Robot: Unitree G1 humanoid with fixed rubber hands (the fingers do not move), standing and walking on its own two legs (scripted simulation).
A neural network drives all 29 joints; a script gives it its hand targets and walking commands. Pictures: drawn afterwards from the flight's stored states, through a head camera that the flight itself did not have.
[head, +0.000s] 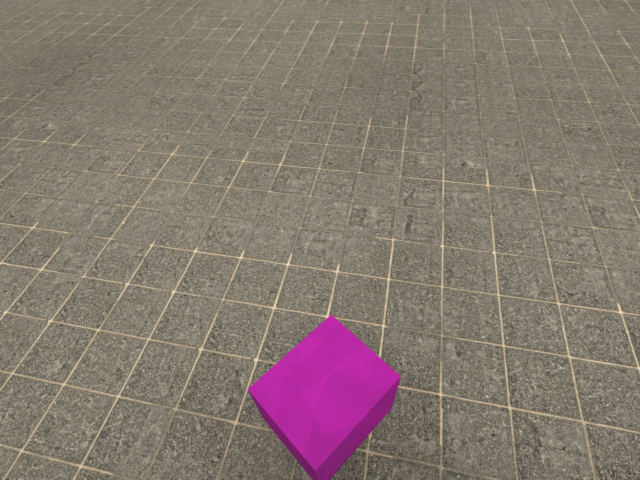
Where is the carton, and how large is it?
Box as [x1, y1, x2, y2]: [248, 315, 400, 479]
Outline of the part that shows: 332,315 330,315 248,388 263,418 313,479 329,479 391,408 400,377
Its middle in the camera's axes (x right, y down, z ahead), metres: +0.02 +0.46 +1.07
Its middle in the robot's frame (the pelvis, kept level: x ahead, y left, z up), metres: +0.42 +0.04 -0.64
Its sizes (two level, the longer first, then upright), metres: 0.297 0.249 0.262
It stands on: the floor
